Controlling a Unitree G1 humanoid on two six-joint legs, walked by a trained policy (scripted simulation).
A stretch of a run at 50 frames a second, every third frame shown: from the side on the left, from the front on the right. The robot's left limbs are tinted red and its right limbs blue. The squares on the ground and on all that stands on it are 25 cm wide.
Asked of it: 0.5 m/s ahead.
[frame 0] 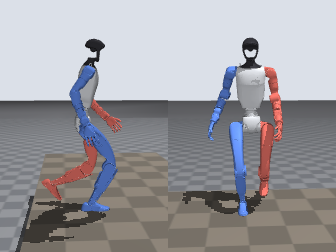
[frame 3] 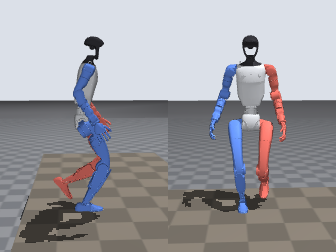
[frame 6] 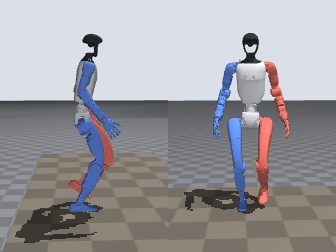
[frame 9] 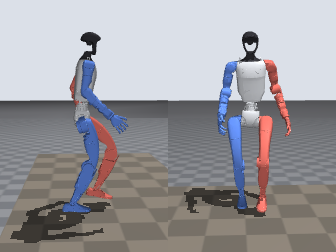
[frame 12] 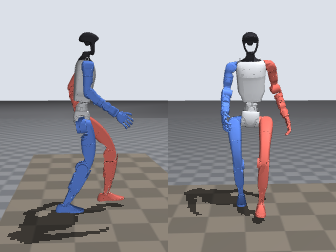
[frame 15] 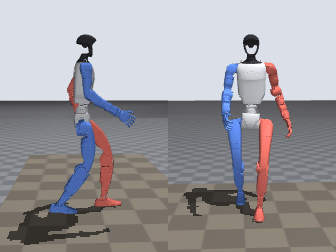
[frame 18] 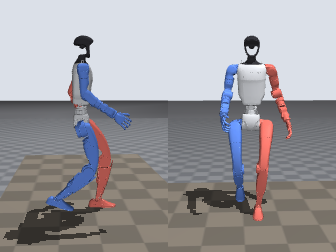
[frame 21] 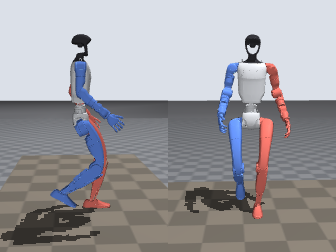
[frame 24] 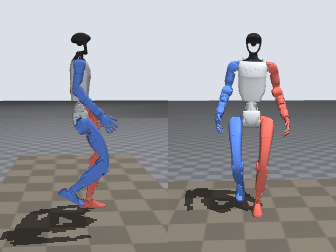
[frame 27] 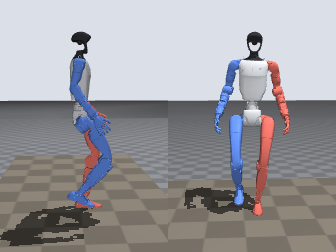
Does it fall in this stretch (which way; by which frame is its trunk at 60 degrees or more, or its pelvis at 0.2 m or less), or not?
no
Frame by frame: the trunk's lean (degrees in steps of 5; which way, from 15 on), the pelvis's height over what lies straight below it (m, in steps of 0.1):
0: 10, 0.7
3: 10, 0.7
6: 10, 0.7
9: 10, 0.8
12: 5, 0.8
15: 5, 0.7
18: 0, 0.7
21: 0, 0.7
24: 0, 0.8
27: 5, 0.8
